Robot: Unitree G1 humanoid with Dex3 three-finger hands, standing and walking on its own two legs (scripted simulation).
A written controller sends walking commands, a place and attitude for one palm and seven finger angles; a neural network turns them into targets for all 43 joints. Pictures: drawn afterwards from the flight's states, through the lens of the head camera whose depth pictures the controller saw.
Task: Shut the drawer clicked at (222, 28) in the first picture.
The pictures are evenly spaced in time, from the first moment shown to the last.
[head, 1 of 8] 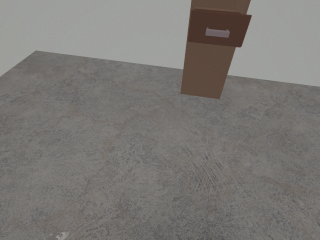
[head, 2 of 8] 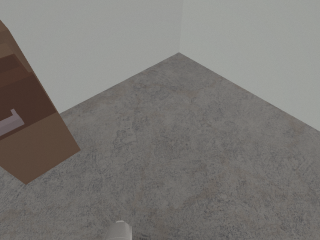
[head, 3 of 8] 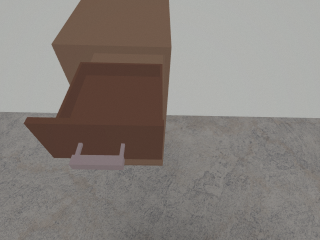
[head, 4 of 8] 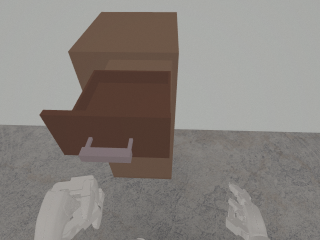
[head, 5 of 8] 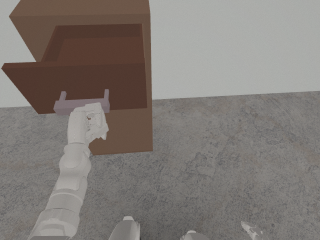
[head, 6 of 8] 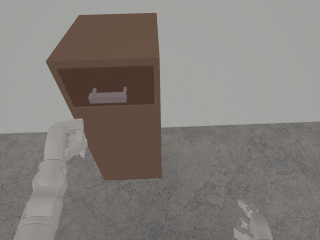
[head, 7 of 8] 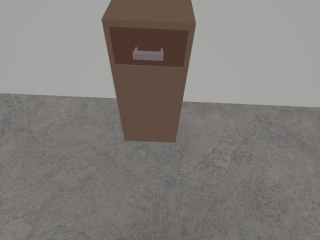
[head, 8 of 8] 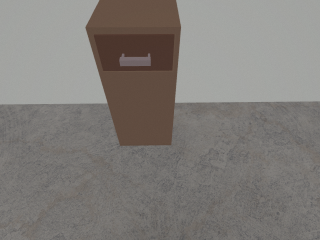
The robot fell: no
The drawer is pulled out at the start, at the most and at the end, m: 0.30 0.30 0.00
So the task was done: yes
